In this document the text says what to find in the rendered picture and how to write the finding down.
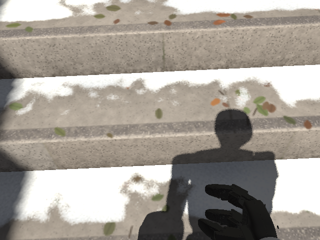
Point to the robot right hand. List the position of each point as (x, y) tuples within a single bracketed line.
[(254, 223)]

